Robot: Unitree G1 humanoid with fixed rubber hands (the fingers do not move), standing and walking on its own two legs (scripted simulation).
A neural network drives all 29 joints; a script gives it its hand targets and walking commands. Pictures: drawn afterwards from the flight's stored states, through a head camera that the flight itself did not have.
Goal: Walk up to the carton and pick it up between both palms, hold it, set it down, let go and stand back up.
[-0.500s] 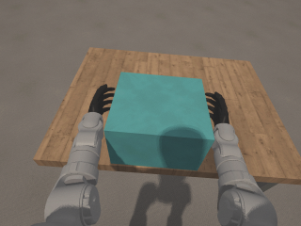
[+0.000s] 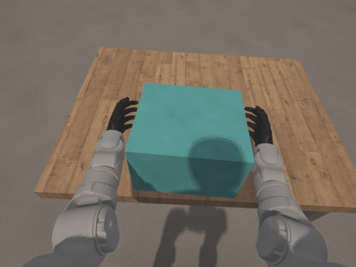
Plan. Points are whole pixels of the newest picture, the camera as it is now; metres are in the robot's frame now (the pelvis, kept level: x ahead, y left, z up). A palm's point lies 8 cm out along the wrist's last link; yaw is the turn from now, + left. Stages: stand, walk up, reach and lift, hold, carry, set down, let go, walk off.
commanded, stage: set down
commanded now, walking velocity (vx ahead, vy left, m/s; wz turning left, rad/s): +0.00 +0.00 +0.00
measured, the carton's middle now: (188, 138) +0.41 -0.01 +0.02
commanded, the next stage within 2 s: none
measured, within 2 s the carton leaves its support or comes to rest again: rests again in 0.34 s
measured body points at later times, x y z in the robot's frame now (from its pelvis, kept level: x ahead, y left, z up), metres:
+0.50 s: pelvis +0.00 +0.00 +0.00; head +0.07 +0.01 +0.44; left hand +0.43 +0.17 +0.03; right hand +0.41 -0.19 +0.03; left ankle -0.03 +0.11 -0.75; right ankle -0.02 -0.10 -0.75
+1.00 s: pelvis -0.01 +0.00 +0.00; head +0.07 +0.01 +0.44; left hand +0.43 +0.17 +0.03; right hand +0.41 -0.18 +0.03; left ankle -0.03 +0.11 -0.75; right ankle -0.02 -0.10 -0.75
